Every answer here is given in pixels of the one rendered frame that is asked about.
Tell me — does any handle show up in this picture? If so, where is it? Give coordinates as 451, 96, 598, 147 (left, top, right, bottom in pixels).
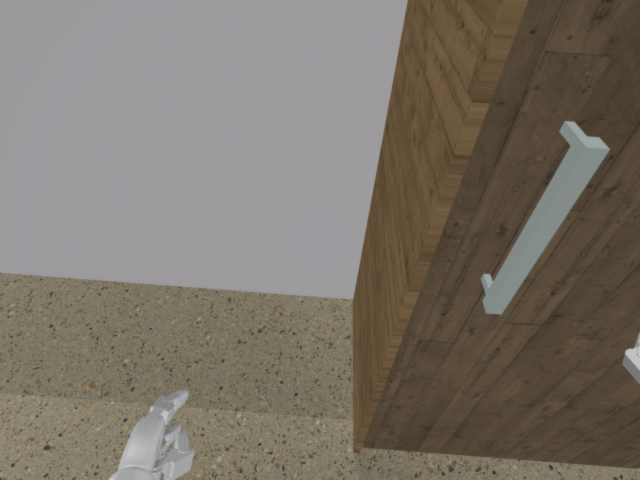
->
481, 121, 610, 315

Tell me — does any left robot hand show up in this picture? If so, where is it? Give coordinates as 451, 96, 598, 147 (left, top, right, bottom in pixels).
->
118, 389, 195, 480

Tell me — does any wardrobe door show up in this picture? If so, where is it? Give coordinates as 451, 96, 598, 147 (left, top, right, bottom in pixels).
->
364, 0, 640, 469

